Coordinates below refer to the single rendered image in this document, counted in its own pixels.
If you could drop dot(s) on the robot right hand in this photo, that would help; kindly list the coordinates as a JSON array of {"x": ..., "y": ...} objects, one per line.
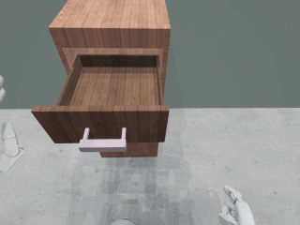
[{"x": 239, "y": 214}]

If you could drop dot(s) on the robot left hand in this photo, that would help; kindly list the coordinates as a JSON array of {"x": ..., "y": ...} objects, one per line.
[{"x": 12, "y": 152}]

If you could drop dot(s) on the handle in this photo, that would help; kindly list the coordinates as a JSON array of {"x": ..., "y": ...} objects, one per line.
[{"x": 103, "y": 145}]

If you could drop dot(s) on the cabinet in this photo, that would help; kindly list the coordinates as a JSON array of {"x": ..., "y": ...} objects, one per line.
[{"x": 114, "y": 27}]

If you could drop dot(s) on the drawer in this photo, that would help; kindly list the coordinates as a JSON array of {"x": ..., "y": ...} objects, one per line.
[{"x": 106, "y": 93}]

